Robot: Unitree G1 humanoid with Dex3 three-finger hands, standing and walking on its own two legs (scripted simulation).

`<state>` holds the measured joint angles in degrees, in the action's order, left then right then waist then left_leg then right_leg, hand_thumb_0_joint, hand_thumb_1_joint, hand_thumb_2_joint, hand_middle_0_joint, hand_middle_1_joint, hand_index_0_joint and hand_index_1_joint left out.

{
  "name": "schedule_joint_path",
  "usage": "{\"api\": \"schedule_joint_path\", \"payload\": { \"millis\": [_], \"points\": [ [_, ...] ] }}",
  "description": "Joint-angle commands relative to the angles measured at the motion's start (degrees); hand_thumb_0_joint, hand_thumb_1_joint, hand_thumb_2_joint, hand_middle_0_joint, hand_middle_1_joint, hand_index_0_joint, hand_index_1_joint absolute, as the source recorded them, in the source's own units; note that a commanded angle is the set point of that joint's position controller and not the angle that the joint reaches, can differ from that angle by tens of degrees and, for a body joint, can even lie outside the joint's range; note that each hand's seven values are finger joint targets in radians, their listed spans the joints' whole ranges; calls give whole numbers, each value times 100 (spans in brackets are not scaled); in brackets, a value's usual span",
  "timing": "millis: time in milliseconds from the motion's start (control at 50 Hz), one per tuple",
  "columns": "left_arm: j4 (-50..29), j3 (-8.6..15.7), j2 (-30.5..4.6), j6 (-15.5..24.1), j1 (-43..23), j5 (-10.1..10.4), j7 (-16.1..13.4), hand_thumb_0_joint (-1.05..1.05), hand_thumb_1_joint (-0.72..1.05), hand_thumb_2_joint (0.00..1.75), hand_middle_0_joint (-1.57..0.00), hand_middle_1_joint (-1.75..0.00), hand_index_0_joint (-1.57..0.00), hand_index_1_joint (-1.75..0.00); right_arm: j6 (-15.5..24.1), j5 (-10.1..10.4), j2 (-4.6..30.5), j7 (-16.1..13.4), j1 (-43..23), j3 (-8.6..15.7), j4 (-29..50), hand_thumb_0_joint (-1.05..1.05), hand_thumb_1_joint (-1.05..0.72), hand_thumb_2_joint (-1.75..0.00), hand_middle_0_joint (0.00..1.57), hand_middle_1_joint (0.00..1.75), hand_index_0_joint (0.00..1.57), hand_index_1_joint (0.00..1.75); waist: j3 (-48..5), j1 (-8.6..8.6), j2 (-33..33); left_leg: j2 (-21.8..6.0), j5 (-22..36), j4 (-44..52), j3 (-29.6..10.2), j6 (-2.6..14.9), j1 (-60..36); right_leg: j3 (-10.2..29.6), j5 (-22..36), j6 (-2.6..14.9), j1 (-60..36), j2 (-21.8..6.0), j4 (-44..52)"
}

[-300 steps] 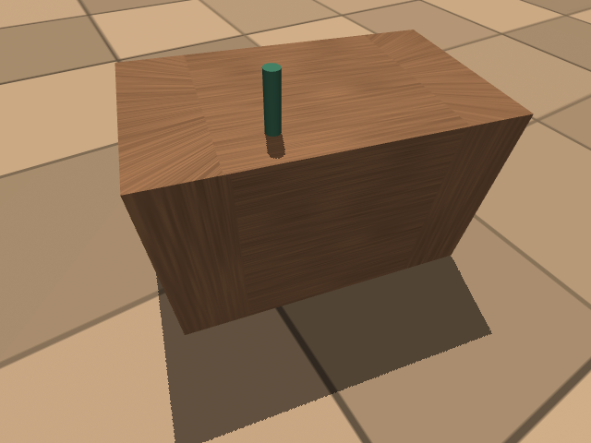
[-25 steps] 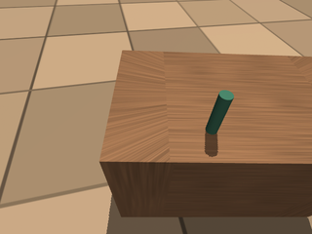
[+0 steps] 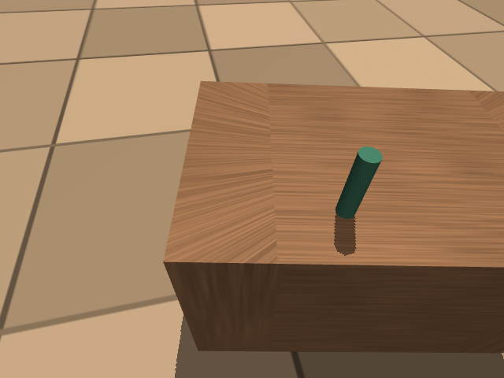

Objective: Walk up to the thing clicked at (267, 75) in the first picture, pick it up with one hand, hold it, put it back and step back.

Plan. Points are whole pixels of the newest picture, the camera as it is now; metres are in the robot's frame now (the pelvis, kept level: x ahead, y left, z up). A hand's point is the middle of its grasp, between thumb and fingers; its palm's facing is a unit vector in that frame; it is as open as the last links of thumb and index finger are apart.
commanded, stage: stand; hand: right
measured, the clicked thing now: (356, 185) +0.48 -0.21 +0.00
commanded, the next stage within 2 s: rise first in 0.58 s
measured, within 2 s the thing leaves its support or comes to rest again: neither
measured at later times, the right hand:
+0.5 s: hand out of the picture +0.08 -0.25 -0.16, palm faces -0.04 +0.94 -0.34, open 7.4 cm
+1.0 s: hand (403, 365) +0.17 -0.26 -0.11, palm faces +0.20 +0.92 -0.33, open 12.7 cm
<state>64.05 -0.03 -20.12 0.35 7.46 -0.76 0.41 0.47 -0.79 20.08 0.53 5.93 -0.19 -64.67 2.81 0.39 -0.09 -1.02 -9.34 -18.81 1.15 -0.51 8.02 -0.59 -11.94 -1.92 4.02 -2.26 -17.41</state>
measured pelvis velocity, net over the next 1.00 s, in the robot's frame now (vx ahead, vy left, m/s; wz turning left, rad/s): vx -0.01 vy -0.01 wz -0.01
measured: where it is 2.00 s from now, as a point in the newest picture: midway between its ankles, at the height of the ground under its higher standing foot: outside the picture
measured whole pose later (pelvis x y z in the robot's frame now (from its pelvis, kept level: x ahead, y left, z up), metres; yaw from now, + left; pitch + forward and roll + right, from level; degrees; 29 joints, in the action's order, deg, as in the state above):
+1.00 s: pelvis -0.01 -0.01 -0.01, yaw -1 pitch +2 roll +0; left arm 49.9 6.3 -15.6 4.9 3.5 2.5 -3.4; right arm 4.5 2.6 17.0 -3.4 6.7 7.3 -42.2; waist 0.1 -0.5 -0.8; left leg -1.6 -10.7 -23.9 1.5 -0.9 15.3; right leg 0.1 -14.1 -1.4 12.4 -1.8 -24.4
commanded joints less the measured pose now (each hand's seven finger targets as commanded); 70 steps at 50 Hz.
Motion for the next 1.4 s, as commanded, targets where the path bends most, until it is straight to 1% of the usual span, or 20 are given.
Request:
{"api": "schedule_joint_path", "payload": {
  "millis": [0,340,520,660,680,700,740,760,780,820,860,920,980,1000,1060,1120,1200,1240,1280,1380],
  "points": [
    [-294,230,-1212,123,-122,-1,-82,0,90,90,-20,-30,-20,-30,132,41,1214,-87,-264,252,369,0,-90,-90,20,30,20,30,-442,-30,-24,-676,1017,189,-561,160,-352,361,864,234,184,-579,240],
    [-328,231,-1243,128,-140,3,-98,0,90,90,-20,-30,-20,-30,130,36,1213,-88,-202,260,369,0,-90,-90,20,30,20,30,-424,-44,-21,-671,1053,158,-535,164,-315,371,937,236,127,-599,269],
    [-300,244,-1232,118,-85,-4,-83,0,90,90,-20,-30,-20,-30,117,38,1223,-80,-205,264,359,0,-90,-90,20,30,20,30,-290,-26,13,-642,566,243,-555,163,-260,394,600,263,219,-589,337],
    [-330,239,-1225,130,-88,-7,-90,0,82,82,-12,-22,-12,-22,123,35,1220,-80,-193,268,362,0,-82,-82,12,22,12,22,-361,-43,-7,-649,833,180,-539,170,-319,390,815,250,211,-585,330],
    [-2341,266,-456,801,-2099,465,-138,0,74,74,-4,-14,-4,-14,552,422,286,-148,-2204,99,2372,0,-74,-74,7,14,6,14,-551,35,-559,12,435,-342,57,38,375,-167,541,197,942,206,-402],
    [-2372,108,-455,899,-1938,626,-249,0,66,66,-2,-6,0,-6,778,658,454,-259,-1931,112,2584,0,-66,-66,7,6,6,6,-738,-198,106,60,128,-118,110,17,-80,-152,365,215,626,150,-231],
    [-1644,539,-1021,784,-1122,624,-350,0,50,50,-2,-3,0,-5,649,575,1054,-390,-887,583,1434,0,-50,-50,6,4,6,4,-115,-115,209,31,-263,-152,147,-3,342,-221,-22,254,958,232,-304],
    [-1951,844,-1258,763,-1087,614,-429,0,42,42,-2,-3,-1,-5,648,568,1299,-453,-903,870,1497,0,-42,-42,6,5,6,5,-841,-90,417,15,150,-278,159,-53,135,-203,367,269,817,241,-458],
    [-2014,848,-1149,757,-836,609,-499,0,34,34,-3,-3,-1,-5,715,572,1324,-523,-836,953,1807,0,-34,-34,6,5,6,4,-1340,-55,250,-9,555,-358,156,-51,-78,-198,741,241,621,252,-527],
    [-1700,708,-738,733,-366,530,-523,0,24,24,-3,-4,-2,-4,751,513,1217,-567,-644,970,2334,0,-21,-20,6,5,6,5,-1494,-177,-180,-15,840,-428,94,21,-158,-198,1068,193,629,259,-561],
    [-1477,1035,-764,653,-275,309,-474,0,16,19,-4,-5,-4,-4,604,349,1139,-532,467,1359,2050,0,-13,-18,6,5,6,5,-1369,-282,-157,19,971,-491,109,59,-77,-174,1196,216,862,273,-524],
    [-1776,948,-490,571,-186,293,-450,0,2,12,-4,-5,-6,-3,569,350,904,-502,193,1184,2881,0,3,-14,6,5,6,5,-1427,-77,-313,102,1145,-394,187,52,-208,-170,1315,173,664,232,-433],
    [-2265,800,-192,542,-216,342,-437,0,-17,10,-5,-4,-5,-4,513,409,487,-444,294,970,3466,0,21,-11,5,5,5,5,-1104,-50,-179,122,911,-289,242,38,-26,-191,1081,186,785,198,-343],
    [-2567,940,-406,558,-255,333,-469,0,-24,9,-5,-4,-5,-4,523,411,705,-468,279,1156,3757,0,27,-10,5,5,5,5,-1116,-61,-91,134,846,-251,276,36,-42,-171,1036,189,775,184,-310],
    [-3147,887,-452,619,-457,316,-521,0,-40,7,-6,-5,-5,-5,582,392,749,-479,61,1102,4549,0,42,-7,4,6,5,6,-933,-64,-76,103,565,-159,287,36,37,-150,775,205,676,185,-227],
    [-3638,868,-424,703,-519,305,-592,0,-53,5,-6,-5,-5,-6,650,364,887,-549,163,1308,4991,0,51,-5,4,6,5,6,-868,-117,30,53,494,-135,263,23,-10,-149,712,231,572,226,-236],
    [-3889,619,-24,719,116,269,-579,0,-55,5,-6,-5,-6,-6,732,333,777,-564,748,1365,5560,0,57,-5,4,6,4,6,-948,-194,-120,52,782,-211,281,46,-219,-151,1052,218,408,254,-264],
    [-4227,855,-324,742,228,249,-599,0,-54,4,-6,-5,-6,-5,736,337,789,-575,907,1441,5806,0,59,-4,4,6,4,6,-1052,-135,1,74,990,-263,310,51,-306,-133,1286,201,277,221,-266],
    [-4059,643,-13,707,303,253,-539,0,-54,4,-6,-6,-6,-5,735,341,744,-558,1018,1511,5947,0,60,-4,4,6,4,6,-822,-221,-183,51,1019,-231,315,47,-319,-149,1339,191,351,251,-275],
    [-3701,987,-153,649,661,260,-447,0,-53,3,-5,-5,-6,-5,738,361,810,-486,1274,1747,6305,0,61,-3,4,6,4,6,-548,-219,-389,83,1033,-243,364,79,-257,-145,1434,147,417,206,-225]
  ]
}}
